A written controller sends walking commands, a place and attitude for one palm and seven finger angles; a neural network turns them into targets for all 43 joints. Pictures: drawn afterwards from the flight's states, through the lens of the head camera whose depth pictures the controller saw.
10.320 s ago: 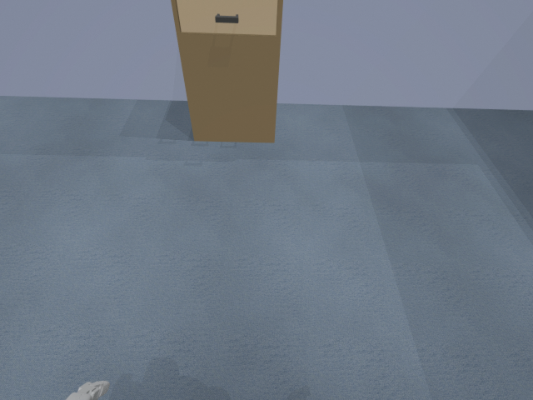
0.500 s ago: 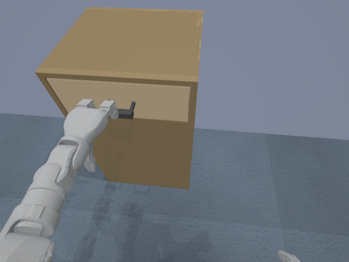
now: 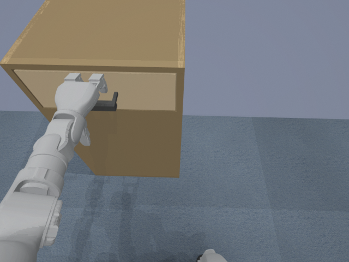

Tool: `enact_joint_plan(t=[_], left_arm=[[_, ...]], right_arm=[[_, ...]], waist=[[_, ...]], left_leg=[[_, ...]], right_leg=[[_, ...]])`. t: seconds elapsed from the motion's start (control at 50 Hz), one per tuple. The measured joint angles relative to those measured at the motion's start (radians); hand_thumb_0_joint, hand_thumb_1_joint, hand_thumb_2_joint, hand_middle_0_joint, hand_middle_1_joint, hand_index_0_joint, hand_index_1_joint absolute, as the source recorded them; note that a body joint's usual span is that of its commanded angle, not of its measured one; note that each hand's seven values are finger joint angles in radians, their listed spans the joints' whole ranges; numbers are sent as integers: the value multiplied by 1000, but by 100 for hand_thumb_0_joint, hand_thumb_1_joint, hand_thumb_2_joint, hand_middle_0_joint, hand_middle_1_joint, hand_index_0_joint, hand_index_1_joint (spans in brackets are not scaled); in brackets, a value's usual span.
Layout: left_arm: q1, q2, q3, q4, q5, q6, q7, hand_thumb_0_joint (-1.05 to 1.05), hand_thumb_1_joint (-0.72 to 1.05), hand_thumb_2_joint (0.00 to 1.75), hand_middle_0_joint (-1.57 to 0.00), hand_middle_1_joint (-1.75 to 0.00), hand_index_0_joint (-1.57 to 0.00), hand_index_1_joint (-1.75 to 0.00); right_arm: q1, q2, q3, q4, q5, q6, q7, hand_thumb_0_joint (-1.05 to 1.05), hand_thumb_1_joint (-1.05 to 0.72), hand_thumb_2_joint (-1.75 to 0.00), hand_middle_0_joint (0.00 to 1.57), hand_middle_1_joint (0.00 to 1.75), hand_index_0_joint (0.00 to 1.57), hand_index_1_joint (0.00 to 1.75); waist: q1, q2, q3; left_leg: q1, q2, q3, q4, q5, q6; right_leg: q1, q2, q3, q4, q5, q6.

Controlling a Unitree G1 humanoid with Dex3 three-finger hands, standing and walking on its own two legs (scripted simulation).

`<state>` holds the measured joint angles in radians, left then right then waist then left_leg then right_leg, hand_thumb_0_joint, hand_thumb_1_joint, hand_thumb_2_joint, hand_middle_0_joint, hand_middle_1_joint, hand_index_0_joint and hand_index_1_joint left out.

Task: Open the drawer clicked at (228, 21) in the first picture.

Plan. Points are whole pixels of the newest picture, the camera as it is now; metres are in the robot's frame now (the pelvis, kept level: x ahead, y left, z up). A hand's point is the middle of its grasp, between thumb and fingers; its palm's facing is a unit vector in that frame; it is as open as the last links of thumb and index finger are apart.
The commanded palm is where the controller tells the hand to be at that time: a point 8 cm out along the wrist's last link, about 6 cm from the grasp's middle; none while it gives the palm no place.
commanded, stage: move the hooked fingers above the handle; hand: left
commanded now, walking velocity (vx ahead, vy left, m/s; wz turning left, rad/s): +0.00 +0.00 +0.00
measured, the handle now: (100, 100) +0.56 +0.22 -0.02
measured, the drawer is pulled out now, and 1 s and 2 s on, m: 0.00 0.00 0.00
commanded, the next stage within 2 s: none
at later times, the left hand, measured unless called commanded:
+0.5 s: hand (93, 100) +0.51 +0.21 +0.04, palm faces -0.02 +0.02 -1.00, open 13.7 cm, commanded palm +0.48 +0.23 +0.09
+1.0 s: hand (89, 98) +0.51 +0.22 +0.04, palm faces -0.05 +0.03 -1.00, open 13.6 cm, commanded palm +0.49 +0.22 +0.08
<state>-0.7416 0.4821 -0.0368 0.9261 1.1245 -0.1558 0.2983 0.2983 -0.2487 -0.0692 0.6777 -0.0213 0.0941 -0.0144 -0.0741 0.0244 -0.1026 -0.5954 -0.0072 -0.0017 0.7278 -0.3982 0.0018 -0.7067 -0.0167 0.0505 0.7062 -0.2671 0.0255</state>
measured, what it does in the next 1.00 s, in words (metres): stands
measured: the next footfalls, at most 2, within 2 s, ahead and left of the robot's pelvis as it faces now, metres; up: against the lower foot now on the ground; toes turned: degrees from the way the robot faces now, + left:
none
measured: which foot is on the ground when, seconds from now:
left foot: down 0.00-1.00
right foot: down 0.00-1.00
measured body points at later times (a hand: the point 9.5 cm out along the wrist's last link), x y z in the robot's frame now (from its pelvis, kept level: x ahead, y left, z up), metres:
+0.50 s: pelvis +0.00 +0.00 -0.01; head +0.11 -0.02 +0.42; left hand +0.51 +0.21 +0.09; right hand -0.01 -0.29 -0.14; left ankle -0.03 +0.12 -0.71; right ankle +0.04 -0.14 -0.71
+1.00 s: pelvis +0.00 +0.00 -0.01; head +0.11 +0.00 +0.42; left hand +0.51 +0.21 +0.09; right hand +0.01 -0.28 -0.14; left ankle -0.03 +0.12 -0.71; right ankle +0.04 -0.14 -0.71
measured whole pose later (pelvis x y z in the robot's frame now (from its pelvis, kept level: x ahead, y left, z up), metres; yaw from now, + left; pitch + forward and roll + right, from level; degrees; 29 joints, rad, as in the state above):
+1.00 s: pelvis +0.00 +0.00 -0.01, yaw +0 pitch +21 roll +0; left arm -0.96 0.55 -0.04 1.13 1.13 -0.08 0.27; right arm 0.34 -0.28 -0.05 0.67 -0.02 0.11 -0.01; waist -0.14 0.04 -0.13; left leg -0.76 0.00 0.00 0.83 -0.43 0.00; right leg -0.86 -0.01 0.05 0.78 -0.28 0.03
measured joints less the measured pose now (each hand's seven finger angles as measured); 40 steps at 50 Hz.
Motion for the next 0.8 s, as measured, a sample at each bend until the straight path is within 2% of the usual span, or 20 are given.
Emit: enact_joint_plan(t=[0.06, 0.14, 0.2, 0.26, 0.34, 0.4, 0.48, 0.58, 0.62, 0.7, 0.76, 0.8], left_arm=[[-29, 11, 4, 44, 4, 41, 14, 0, -49, 30, -32, -120, -32, -120], [-70, 22, -15, 108, -8, 76, -12, 0, -49, 30, -32, -120, -32, -120], [-98, 30, -25, 134, -14, 66, -44, 0, -49, 30, -32, -120, -32, -120], [-127, 40, -21, 140, -11, 26, -62, 0, -49, 30, -32, -120, -32, -120], [-158, 61, 15, 142, 3, -18, -43, 0, -49, 30, -32, -120, -32, -120], [-175, 77, 41, 159, 9, -1, -13, 0, -49, 30, -32, -120, -32, -120], [-157, 76, 51, 155, 9, 28, 4, 0, -49, 30, -32, -120, -34, -123], [-125, 84, 52, 187, -3, 75, -33, 0, -49, 30, -32, -120, -33, -123], [-119, 90, 34, 180, -7, 64, -53, 0, -49, 30, -32, -120, -33, -122], [-125, 90, 10, 135, -9, -5, -70, 0, -49, 30, -32, -120, -33, -121], [-147, 78, -7, 119, -8, -38, -49, 0, -49, 30, -32, -120, -32, -121], [-170, 69, -6, 135, -7, -34, -26, 0, -49, 30, -32, -120, -32, -121]], right_arm=[[9, -5, -4, 5, -2, 3, 8, 1, -91, -90, 20, 30, 20, 30], [23, -9, -3, 16, 3, 6, 4, 1, -91, -90, 20, 30, 20, 30], [33, -9, 0, 20, 5, 3, -6, 1, -91, -90, 20, 30, 21, 30], [42, -11, 1, 21, 2, -5, -15, 1, -91, -90, 20, 30, 21, 30], [50, -21, 2, 21, -10, -11, -16, 0, -91, -90, 20, 30, 21, 30], [52, -31, 2, 19, -16, -6, -8, 0, -91, -90, 20, 30, 20, 30], [59, -38, 3, 16, -13, 12, 2, 0, -91, -90, 20, 30, 20, 30], [54, -30, 16, 10, 0, 27, -3, 0, -91, -90, 20, 30, 20, 30], [57, -22, 15, 5, 2, 21, -11, 0, -91, -90, 20, 30, 20, 30], [60, -9, 10, 12, -3, 3, -24, 0, -91, -90, 20, 30, 21, 30], [58, -9, 5, 21, -9, -7, -21, 0, -91, -90, 20, 30, 21, 30], [50, -15, 7, 25, -11, -8, -15, 0, -91, -90, 20, 30, 21, 30]], waist=[[-4, 7, -5], [-13, 11, -5], [-26, 6, -2], [-44, -2, -3], [-68, -5, -17], [-78, 1, -24], [-68, 13, -26], [-63, 15, -16], [-60, 13, -9], [-53, 3, -10], [-55, 0, -23], [-60, 0, -29]], left_leg=[[-26, 2, 1, 12, -3, -1], [-41, 5, -1, 17, -4, -1], [-51, 6, -6, 20, -3, -3], [-72, 8, -11, 34, -7, -5], [-118, 12, -11, 68, -21, -8], [-147, 15, -5, 91, -32, -7], [-154, 18, 8, 96, -36, -5], [-130, 18, 16, 75, -28, -2], [-125, 16, 10, 70, -24, -2], [-132, 12, -9, 75, -21, -5], [-145, 9, -22, 91, -28, -6], [-154, 9, -27, 103, -34, -6]], right_leg=[[-26, 3, 1, 9, 0, 1], [-39, 5, -1, 11, 1, 0], [-47, 6, -6, 13, 1, -2], [-66, 7, -11, 23, -2, -4], [-111, 12, -11, 52, -12, -6], [-142, 16, -5, 73, -18, -5], [-154, 21, 7, 78, -18, -2], [-135, 22, 16, 62, -10, 0], [-126, 19, 10, 54, -7, 0], [-121, 13, -9, 52, -8, -2], [-126, 9, -22, 61, -16, -3], [-132, 8, -26, 69, -21, -3]])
